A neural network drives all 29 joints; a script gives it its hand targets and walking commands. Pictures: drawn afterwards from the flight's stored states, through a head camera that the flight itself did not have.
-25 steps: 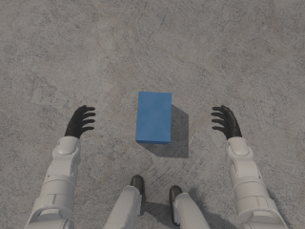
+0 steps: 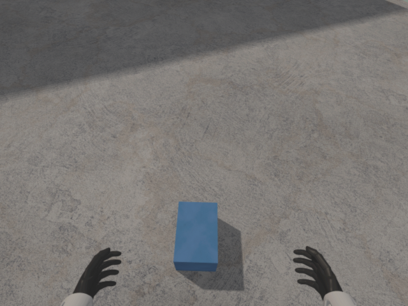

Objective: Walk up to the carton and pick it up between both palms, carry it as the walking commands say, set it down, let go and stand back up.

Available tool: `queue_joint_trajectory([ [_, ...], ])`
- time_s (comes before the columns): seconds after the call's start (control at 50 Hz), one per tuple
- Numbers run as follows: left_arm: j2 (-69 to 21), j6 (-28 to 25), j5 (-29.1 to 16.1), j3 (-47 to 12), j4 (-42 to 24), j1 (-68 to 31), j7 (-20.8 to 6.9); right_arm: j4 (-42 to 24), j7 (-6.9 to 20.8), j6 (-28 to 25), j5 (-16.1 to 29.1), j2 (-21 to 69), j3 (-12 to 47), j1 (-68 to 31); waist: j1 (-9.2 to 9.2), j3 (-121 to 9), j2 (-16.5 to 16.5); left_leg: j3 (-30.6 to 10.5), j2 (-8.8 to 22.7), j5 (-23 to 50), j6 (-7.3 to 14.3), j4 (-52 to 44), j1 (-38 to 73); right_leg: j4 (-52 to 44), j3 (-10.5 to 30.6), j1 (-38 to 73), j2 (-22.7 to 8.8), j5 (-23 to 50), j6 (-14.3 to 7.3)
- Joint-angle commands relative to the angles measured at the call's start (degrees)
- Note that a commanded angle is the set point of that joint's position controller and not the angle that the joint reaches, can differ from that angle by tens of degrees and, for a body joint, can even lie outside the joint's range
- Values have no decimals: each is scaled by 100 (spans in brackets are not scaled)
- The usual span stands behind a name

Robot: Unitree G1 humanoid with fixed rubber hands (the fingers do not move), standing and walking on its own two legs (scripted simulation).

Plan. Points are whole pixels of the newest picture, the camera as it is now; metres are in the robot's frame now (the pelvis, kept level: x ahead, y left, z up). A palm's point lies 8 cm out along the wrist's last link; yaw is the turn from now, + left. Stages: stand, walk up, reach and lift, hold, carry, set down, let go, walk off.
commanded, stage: let go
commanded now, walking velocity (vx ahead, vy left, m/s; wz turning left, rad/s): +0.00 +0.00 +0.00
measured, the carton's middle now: (197, 236) +0.47 +0.04 -0.69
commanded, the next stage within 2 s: stand in 0.34 s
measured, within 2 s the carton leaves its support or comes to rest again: neither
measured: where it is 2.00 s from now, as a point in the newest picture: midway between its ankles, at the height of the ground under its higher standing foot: outside the picture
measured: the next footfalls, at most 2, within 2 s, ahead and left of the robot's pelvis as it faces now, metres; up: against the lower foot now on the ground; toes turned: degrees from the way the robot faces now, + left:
none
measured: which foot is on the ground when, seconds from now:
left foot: down 0.00-1.00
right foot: down 0.00-1.00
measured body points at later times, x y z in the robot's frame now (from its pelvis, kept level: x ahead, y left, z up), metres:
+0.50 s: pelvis +0.01 -0.01 +0.00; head +0.02 +0.00 +0.44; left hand +0.17 +0.26 -0.09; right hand +0.16 -0.28 -0.09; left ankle +0.01 +0.12 -0.74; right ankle -0.04 -0.11 -0.74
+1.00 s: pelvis +0.02 +0.01 +0.00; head +0.03 +0.02 +0.45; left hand +0.15 +0.31 -0.11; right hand +0.15 -0.28 -0.10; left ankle +0.01 +0.12 -0.74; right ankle -0.04 -0.11 -0.74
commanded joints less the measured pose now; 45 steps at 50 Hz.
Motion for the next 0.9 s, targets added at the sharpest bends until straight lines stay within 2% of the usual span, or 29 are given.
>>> queue_joint_trajectory([
  [0.0,482,71,-19,151,-571,-365,-60,-601,33,59,-42,-498,-120,-298,-18,-237,-31,302,-107,696,-64,-122,1476,-676,-284,-858,-6,529,67],
  [0.06,489,202,22,201,-511,-342,-90,-601,33,186,-63,-521,-114,-269,-26,-100,-78,331,-139,813,-23,-84,1618,-698,-246,-798,-13,697,96],
  [0.22,532,347,118,259,-447,-212,-64,-650,-20,345,-4,-555,-66,-217,-19,-176,-133,290,-194,1236,6,-15,1490,-555,-143,-269,-4,1847,210],
  [0.32,579,347,78,206,-508,-297,4,-682,-85,394,64,-580,-22,-164,-29,-349,-107,254,-212,1353,-11,92,1414,-423,-109,-164,-13,2314,247],
  [0.34,1306,156,115,352,299,-442,340,267,-343,220,-130,-1264,-190,-481,61,-418,-131,197,245,1122,-136,394,481,-380,23,-395,-254,1625,343],
  [0.38,1217,-19,206,281,386,-411,460,472,-442,47,-179,-1216,-156,-305,-73,-492,-127,87,284,516,-96,351,353,-445,239,-443,-338,917,245],
  [0.42,1122,-116,244,242,505,-516,476,698,-442,-77,-185,-1186,-124,-384,-82,-444,-2,-13,319,285,-58,278,294,-514,346,-506,-361,530,179],
  [0.5,1204,-214,227,233,862,-490,478,1041,-441,-217,-176,-1286,-125,-524,-11,-696,122,-140,432,1004,4,321,303,-287,290,-194,-362,1351,185],
  [0.56,1279,-246,213,228,1059,-457,510,1241,-475,-264,-178,-1384,-136,-511,-15,-780,135,-205,488,1312,32,319,392,-239,288,-98,-378,1649,191],
  [0.88,1482,-328,193,165,1771,-461,568,1950,-526,-381,-132,-1664,-137,-620,-38,-721,171,-415,625,1814,122,87,688,-291,314,48,-458,1776,128],
])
